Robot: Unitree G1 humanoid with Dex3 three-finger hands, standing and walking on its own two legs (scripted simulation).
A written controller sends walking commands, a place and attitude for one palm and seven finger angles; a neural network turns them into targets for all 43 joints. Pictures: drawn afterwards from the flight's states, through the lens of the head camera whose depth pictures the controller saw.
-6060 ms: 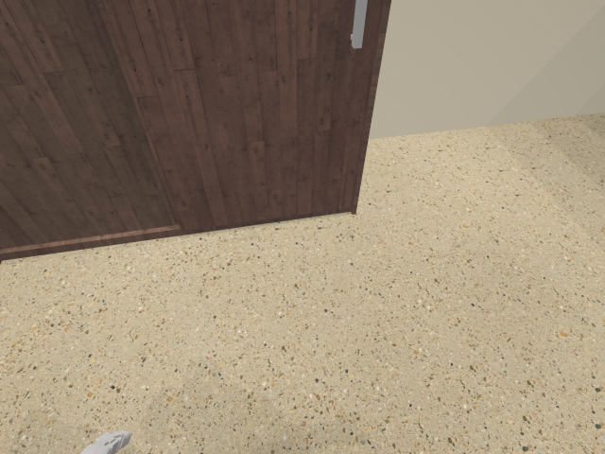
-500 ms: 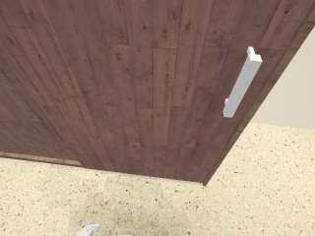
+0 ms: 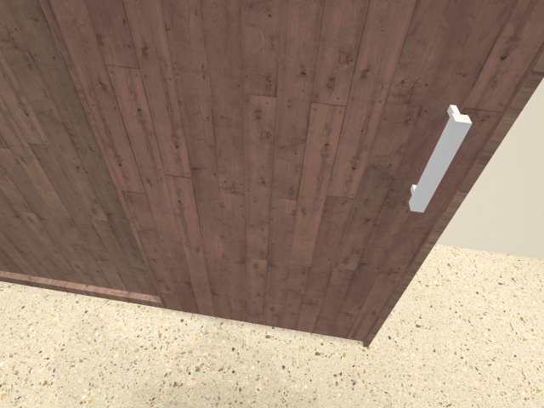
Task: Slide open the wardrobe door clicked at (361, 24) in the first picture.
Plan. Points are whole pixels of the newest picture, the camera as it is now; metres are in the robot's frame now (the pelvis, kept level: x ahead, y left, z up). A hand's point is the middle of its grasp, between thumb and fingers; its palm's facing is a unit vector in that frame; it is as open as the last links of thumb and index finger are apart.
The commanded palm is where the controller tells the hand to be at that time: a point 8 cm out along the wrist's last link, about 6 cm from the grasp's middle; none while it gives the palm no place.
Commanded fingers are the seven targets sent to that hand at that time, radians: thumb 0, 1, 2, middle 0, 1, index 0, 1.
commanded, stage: come to a stop and stand still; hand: right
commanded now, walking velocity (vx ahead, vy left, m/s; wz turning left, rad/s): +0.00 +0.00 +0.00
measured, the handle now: (433, 161) +0.52 -0.25 +0.12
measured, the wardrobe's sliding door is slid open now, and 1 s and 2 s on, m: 0.00 0.00 0.00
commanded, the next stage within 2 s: look again from close up in 1.22 s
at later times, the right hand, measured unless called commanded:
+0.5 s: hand out of the picture +0.01 -0.17 -0.17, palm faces +0.03 +0.99 -0.15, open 7.4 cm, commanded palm none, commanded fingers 0.00 -0.90 -0.90 0.20 0.30 0.20 0.30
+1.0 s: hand out of the picture +0.07 -0.20 -0.17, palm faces +0.01 +0.98 -0.20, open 7.4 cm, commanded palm none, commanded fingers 0.00 -0.90 -0.90 0.20 0.30 0.20 0.30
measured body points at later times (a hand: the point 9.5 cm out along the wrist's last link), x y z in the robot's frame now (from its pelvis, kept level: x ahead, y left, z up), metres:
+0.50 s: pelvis +0.02 -0.01 +0.00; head +0.03 -0.01 +0.45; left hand -0.02 +0.19 -0.15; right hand +0.01 -0.22 -0.16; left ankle +0.03 +0.07 -0.74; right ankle +0.04 -0.13 -0.74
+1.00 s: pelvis +0.06 -0.02 +0.01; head +0.07 -0.02 +0.46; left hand +0.07 +0.20 -0.15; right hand +0.07 -0.25 -0.15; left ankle +0.03 +0.07 -0.74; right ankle +0.04 -0.13 -0.74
